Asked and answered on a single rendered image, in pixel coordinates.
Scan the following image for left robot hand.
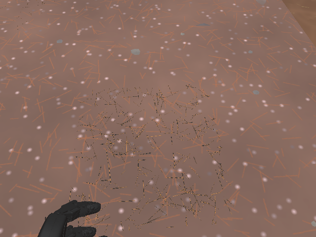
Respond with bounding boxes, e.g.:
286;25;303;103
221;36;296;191
38;199;108;237

